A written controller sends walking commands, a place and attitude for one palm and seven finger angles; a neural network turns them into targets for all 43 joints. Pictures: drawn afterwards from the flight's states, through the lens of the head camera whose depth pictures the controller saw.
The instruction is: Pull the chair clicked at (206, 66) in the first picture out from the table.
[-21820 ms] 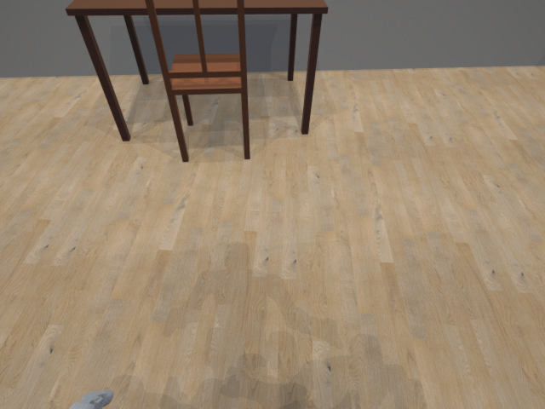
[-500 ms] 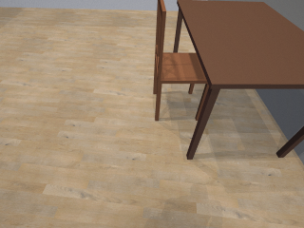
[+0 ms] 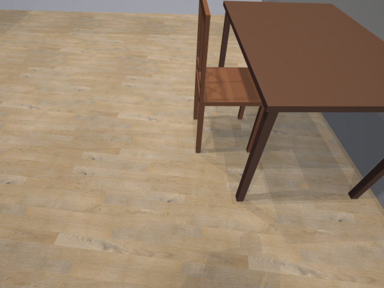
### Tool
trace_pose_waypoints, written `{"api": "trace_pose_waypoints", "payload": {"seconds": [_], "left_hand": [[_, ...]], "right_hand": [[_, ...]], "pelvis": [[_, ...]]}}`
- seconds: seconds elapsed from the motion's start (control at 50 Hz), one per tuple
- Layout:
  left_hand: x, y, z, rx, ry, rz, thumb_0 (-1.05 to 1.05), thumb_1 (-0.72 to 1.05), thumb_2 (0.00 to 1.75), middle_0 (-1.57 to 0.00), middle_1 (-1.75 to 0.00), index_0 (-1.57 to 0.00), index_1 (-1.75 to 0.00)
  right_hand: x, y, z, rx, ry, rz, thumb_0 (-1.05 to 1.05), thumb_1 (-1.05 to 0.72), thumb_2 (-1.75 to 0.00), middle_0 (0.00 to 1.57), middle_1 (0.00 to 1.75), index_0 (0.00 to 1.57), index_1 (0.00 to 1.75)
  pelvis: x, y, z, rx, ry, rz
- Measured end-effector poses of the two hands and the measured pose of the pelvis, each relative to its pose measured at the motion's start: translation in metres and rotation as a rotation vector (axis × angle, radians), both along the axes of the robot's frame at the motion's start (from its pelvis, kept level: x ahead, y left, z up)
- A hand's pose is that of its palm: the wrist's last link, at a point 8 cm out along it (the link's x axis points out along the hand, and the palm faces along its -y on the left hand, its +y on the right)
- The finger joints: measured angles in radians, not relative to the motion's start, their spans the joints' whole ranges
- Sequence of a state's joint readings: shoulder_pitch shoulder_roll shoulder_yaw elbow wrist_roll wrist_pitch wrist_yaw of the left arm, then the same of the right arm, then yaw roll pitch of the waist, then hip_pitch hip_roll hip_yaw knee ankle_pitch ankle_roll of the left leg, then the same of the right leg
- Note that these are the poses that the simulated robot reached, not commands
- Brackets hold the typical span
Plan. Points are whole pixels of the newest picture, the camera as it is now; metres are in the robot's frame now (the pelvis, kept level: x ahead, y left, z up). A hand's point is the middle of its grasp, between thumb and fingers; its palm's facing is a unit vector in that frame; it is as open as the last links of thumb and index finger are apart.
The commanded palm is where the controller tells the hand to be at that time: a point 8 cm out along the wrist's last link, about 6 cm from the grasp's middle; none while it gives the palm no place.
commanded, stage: look again from close up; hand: left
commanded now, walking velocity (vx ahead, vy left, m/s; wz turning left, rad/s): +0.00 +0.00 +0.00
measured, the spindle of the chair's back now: (201, 43) +1.30 +0.03 -0.08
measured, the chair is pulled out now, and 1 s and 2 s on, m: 0.00 0.00 0.00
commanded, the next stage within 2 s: shuffle to correct the standing spot in 0.58 s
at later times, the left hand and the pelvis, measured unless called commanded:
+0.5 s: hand out of the picture -0.03 +0.15 -0.18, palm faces +0.04 -0.99 -0.14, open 7.4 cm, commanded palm none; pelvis +0.00 +0.00 +0.00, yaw +0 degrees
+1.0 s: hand out of the picture -0.02 +0.19 -0.19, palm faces +0.07 -0.99 -0.14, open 7.4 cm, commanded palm none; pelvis +0.04 +0.03 -0.01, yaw -4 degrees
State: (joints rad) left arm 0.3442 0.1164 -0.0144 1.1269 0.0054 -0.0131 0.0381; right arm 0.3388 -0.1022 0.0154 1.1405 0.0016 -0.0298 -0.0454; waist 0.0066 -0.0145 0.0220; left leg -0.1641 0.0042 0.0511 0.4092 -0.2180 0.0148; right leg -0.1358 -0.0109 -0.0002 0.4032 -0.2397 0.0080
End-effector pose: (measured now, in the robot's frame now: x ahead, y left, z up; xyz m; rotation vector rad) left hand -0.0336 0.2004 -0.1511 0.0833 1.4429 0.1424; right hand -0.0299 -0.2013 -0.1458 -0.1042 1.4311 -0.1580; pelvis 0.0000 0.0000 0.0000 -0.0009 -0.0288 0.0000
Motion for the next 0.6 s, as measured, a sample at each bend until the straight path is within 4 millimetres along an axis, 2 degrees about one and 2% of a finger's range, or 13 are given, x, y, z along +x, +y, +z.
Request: {"api": "trace_pose_waypoints", "payload": {"seconds": [0.3, 0.6], "left_hand": [[-0.0038, 0.0022, 0.0000, 0.000, 0.008, 0.000, 0.00, 0.91, 0.90, -0.20, -0.30, -0.20, -0.30], [-0.0017, 0.0027, 0.0002, 0.002, 0.004, -0.001, 0.00, 0.91, 0.90, -0.20, -0.30, -0.20, -0.30]], "right_hand": [[-0.0052, 0.0022, 0.0001, 0.001, 0.011, -0.003, 0.00, -0.91, -0.90, 0.20, 0.30, 0.20, 0.30], [-0.0003, 0.0015, -0.0002, -0.001, 0.000, 0.000, 0.00, -0.91, -0.90, 0.20, 0.30, 0.20, 0.30]], "pelvis": [[-0.0024, 0.0021, -0.0001, 0.001, 0.003, 0.001], [-0.0015, 0.0024, -0.0002, 0.000, 0.004, 0.001]]}}
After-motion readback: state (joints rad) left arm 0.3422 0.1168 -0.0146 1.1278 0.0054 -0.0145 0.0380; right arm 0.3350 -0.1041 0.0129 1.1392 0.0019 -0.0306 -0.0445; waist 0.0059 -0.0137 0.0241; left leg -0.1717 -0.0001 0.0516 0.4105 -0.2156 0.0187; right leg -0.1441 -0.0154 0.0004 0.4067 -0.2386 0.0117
